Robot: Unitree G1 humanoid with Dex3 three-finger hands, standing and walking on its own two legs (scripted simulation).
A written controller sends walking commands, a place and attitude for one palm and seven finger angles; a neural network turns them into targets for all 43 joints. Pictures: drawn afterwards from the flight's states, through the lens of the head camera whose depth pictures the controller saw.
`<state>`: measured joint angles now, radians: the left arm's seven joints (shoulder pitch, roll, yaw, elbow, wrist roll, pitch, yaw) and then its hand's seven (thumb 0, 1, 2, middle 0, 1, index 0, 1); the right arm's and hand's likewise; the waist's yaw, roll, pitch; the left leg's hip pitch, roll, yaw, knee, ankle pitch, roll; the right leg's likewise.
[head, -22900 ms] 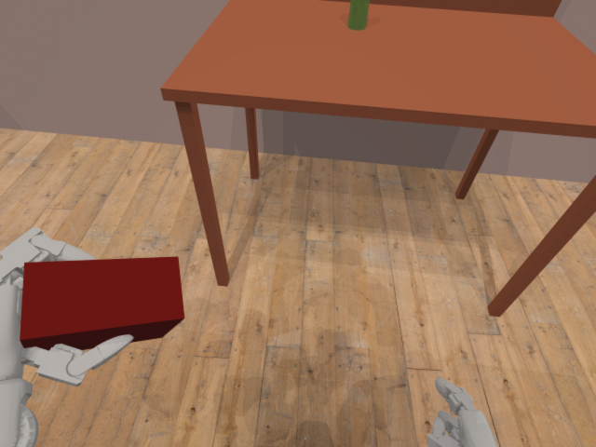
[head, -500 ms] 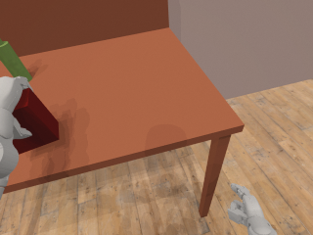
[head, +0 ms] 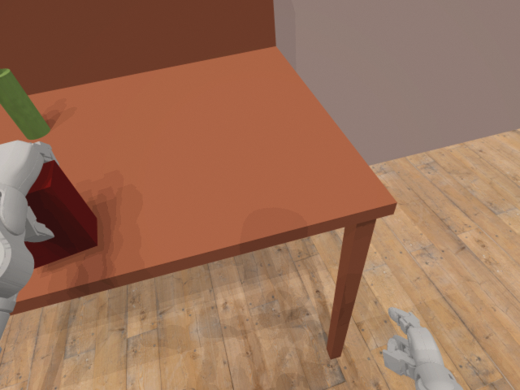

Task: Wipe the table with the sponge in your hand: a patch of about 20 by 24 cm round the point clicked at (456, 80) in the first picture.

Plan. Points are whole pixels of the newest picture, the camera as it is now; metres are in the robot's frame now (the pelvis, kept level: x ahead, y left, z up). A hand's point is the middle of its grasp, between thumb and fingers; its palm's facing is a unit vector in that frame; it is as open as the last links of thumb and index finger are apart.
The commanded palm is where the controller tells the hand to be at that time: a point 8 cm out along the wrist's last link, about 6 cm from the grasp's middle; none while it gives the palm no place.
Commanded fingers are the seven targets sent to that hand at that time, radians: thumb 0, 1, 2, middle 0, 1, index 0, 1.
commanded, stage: lower the sponge onto the table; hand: left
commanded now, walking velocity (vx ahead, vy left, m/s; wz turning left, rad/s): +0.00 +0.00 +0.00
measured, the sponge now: (48, 226) +0.26 +0.37 +0.14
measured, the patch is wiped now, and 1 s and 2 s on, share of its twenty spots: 0.00 0.15 0.20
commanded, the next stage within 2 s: wipe forward along the first lane in 0.74 s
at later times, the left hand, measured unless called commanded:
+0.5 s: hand (46, 212) +0.27 +0.36 +0.17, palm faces -0.03 +0.01 -1.00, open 10.2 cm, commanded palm +0.24 +0.35 +0.24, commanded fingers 0.00 0.10 1.30 -1.20 -1.60 -1.20 -1.60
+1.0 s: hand (49, 208) +0.28 +0.36 +0.17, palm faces +0.02 +0.03 -1.00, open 10.1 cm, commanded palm +0.26 +0.36 +0.22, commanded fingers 0.00 0.10 1.30 -1.20 -1.60 -1.20 -1.60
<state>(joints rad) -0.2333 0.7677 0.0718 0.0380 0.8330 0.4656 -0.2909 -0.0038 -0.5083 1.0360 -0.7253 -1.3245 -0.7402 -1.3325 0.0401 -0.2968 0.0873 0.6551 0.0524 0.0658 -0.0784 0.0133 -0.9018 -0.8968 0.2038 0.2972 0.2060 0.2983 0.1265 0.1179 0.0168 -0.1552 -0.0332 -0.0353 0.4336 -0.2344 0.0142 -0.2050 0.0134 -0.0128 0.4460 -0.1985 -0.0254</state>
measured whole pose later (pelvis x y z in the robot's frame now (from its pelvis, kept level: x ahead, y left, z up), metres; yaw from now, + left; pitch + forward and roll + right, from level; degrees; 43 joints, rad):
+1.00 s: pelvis +0.01 +0.01 +0.00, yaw +1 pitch -2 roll +0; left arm -0.19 0.71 0.06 0.05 0.86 0.28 -0.18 0.00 -0.52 1.04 -0.73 -1.32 -0.75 -1.33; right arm 0.07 -0.28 0.07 0.69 0.04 0.03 -0.10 0.01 -0.90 -0.90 0.20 0.30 0.21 0.30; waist 0.14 0.10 0.01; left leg -0.15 -0.04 -0.05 0.44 -0.25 0.02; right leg -0.19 0.01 -0.03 0.44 -0.21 -0.02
